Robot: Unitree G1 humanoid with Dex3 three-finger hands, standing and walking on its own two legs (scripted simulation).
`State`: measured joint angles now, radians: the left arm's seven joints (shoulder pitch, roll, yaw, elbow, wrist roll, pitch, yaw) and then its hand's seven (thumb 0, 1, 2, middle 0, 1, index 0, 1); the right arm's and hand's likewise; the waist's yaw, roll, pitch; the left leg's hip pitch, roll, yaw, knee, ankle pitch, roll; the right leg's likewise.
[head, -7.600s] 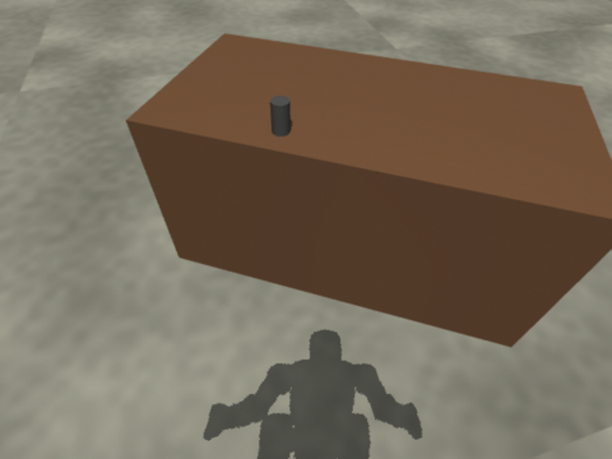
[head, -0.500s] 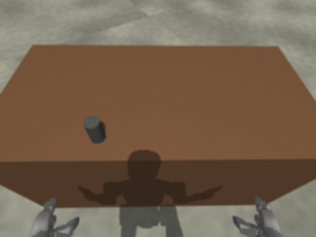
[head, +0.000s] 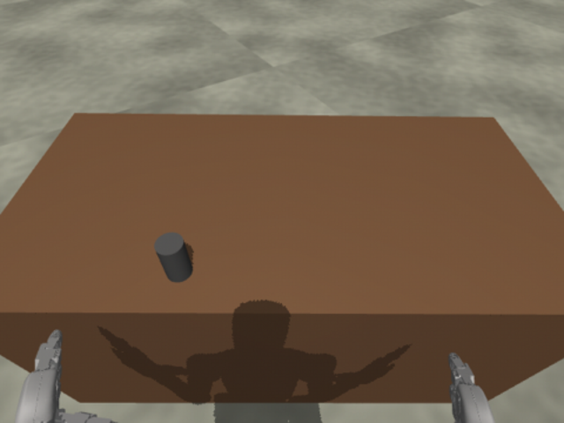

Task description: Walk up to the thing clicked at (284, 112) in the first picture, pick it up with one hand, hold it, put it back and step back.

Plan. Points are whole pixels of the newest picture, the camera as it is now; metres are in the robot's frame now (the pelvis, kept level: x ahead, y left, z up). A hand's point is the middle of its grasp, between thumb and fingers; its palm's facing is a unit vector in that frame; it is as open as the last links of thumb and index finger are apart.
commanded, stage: rise first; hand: left
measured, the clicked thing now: (174, 258) +0.43 +0.22 -0.08
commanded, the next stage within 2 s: go down in 0.72 s
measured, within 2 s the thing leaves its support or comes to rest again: neither
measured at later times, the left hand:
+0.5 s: hand (66, 396) +0.16 +0.28 +0.00, palm faces +0.34 -0.86 -0.38, open 17.5 cm
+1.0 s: hand (52, 387) +0.17 +0.28 +0.02, palm faces +0.37 -0.86 -0.34, open 17.6 cm
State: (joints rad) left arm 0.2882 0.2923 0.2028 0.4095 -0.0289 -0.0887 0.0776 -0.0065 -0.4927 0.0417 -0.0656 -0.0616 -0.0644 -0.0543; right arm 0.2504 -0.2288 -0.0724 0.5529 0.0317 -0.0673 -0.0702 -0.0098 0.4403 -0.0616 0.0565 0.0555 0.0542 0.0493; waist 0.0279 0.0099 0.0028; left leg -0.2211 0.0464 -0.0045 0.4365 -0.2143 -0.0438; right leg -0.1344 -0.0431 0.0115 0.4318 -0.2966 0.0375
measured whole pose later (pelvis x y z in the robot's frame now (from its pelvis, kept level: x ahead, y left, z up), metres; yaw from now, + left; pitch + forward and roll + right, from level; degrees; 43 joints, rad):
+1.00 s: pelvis -0.02 +0.00 +0.00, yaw +1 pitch -2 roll +0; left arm 0.33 0.28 0.32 0.18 -0.04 -0.22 0.01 -0.01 -0.60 0.05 -0.07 -0.08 -0.07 -0.08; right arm 0.24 -0.22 -0.10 0.60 0.00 -0.10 -0.04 -0.01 0.49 -0.06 0.05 0.05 0.05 0.05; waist 0.04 0.02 0.02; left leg -0.25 0.05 -0.03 0.48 -0.21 -0.04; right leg -0.15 -0.04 -0.01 0.48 -0.30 0.04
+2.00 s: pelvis -0.03 +0.02 -0.03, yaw +0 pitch +8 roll -2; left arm -0.31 0.64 0.62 0.91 -0.28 -0.31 -0.58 -0.01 -0.53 0.09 -0.04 -0.05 -0.03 -0.05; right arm 0.25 -0.23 0.02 0.55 0.00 -0.18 -0.09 -0.01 0.50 -0.06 0.05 0.06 0.05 0.05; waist -0.05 -0.03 -0.08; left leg -0.59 0.05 -0.03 0.77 -0.32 -0.02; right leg -0.47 -0.03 0.00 0.71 -0.38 0.06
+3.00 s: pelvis -0.02 +0.03 -0.06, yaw -1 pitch +15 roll -4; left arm -0.49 0.81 0.69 0.98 -0.24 -0.19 -0.65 -0.02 -0.58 0.09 -0.05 -0.05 -0.04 -0.06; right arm 0.33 -0.26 0.07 0.36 0.00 -0.23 -0.11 -0.02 0.52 -0.06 0.06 0.06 0.05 0.05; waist -0.08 -0.02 -0.14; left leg -0.82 0.07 -0.04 0.98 -0.42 -0.02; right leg -0.68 -0.01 0.00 0.89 -0.47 0.07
